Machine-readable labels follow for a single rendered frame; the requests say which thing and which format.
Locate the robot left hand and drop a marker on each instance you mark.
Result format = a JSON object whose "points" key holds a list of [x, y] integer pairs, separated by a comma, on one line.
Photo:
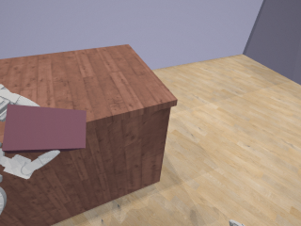
{"points": [[19, 165]]}

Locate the table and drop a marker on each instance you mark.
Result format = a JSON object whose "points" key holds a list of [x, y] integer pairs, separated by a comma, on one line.
{"points": [[128, 109]]}

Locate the sponge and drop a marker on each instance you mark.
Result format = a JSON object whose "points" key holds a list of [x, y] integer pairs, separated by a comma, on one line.
{"points": [[39, 129]]}

